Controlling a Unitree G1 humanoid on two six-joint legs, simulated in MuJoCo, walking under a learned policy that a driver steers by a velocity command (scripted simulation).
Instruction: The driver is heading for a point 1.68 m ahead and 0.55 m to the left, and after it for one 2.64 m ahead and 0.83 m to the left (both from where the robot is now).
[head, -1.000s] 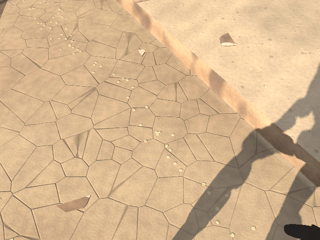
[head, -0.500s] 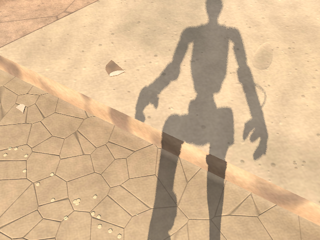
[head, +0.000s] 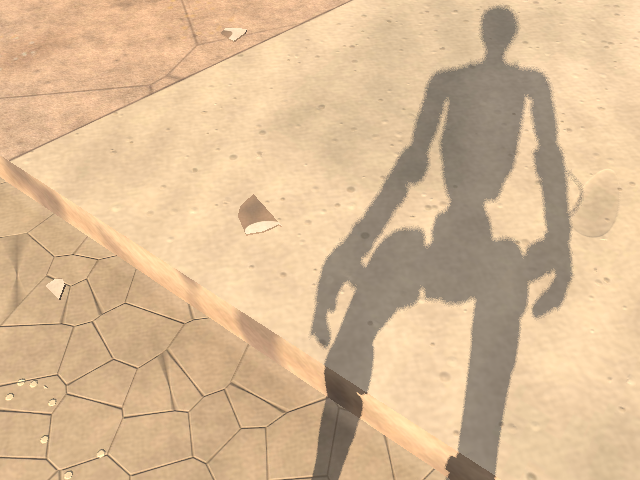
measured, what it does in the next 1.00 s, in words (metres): walks ahead, turning left: left foot, then right foot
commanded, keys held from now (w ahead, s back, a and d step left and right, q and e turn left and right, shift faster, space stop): w+q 0.76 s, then w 0.24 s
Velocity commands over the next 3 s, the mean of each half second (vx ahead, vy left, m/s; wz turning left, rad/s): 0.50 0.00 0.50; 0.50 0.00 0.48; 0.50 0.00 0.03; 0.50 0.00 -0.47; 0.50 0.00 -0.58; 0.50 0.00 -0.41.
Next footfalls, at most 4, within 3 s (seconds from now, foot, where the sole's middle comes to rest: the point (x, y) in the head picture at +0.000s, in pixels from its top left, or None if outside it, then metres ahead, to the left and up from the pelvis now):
0.20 left None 0.26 0.12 -0.78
0.72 right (345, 444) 0.56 0.02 -0.78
1.22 left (189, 383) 0.69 0.37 -0.78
1.74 right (175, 252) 0.96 0.42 -0.64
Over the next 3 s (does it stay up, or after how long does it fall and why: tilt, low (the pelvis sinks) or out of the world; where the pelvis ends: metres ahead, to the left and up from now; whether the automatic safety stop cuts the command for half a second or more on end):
stays up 1.55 0.53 0.14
